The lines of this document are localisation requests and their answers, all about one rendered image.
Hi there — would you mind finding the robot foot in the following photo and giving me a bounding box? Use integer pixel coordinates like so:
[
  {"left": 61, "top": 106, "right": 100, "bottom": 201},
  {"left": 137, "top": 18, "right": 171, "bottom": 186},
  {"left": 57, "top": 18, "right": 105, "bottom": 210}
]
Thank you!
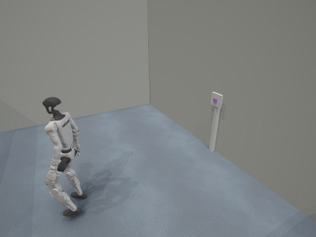
[
  {"left": 71, "top": 192, "right": 87, "bottom": 199},
  {"left": 62, "top": 207, "right": 83, "bottom": 216}
]

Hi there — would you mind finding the right robot foot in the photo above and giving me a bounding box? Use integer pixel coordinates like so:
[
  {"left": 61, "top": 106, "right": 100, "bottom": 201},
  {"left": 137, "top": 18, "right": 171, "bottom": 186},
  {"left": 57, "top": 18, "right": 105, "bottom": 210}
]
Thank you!
[{"left": 71, "top": 192, "right": 87, "bottom": 199}]

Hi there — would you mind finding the panel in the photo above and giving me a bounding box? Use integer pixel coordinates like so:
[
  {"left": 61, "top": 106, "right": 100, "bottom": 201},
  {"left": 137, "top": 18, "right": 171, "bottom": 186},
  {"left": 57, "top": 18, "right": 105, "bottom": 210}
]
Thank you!
[{"left": 208, "top": 92, "right": 223, "bottom": 152}]

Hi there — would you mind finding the left robot foot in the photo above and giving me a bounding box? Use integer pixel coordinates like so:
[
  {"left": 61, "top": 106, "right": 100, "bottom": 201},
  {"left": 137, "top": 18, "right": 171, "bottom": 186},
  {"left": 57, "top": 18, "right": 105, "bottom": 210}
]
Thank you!
[{"left": 62, "top": 207, "right": 83, "bottom": 216}]

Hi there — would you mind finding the left robot forearm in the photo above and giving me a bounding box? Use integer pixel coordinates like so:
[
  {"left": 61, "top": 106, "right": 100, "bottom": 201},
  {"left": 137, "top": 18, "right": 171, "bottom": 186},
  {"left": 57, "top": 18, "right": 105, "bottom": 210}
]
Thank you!
[{"left": 49, "top": 146, "right": 61, "bottom": 173}]

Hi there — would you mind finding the robot left upper arm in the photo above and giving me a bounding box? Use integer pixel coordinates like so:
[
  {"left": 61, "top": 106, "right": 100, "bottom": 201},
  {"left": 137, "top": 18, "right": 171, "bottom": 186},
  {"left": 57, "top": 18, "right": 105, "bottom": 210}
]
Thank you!
[{"left": 44, "top": 121, "right": 63, "bottom": 151}]

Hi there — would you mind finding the robot left hand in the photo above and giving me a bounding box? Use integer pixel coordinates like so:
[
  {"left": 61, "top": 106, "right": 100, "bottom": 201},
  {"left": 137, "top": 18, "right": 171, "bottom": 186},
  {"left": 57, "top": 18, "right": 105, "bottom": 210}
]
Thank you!
[{"left": 45, "top": 172, "right": 57, "bottom": 187}]

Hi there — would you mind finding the robot right upper arm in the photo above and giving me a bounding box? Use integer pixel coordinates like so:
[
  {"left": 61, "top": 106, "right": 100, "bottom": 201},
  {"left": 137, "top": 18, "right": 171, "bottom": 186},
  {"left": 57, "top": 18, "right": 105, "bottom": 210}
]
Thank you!
[{"left": 62, "top": 112, "right": 79, "bottom": 134}]

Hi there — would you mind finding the robot right hand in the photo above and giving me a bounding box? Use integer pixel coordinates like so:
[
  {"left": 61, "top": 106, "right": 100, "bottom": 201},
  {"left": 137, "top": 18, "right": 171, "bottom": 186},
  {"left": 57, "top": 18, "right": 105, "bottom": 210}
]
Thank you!
[{"left": 72, "top": 144, "right": 81, "bottom": 156}]

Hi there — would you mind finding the right robot forearm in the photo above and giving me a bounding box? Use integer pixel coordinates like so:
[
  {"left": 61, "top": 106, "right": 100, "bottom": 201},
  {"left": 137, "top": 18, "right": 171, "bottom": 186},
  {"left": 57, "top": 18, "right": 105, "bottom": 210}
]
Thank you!
[{"left": 72, "top": 130, "right": 79, "bottom": 145}]

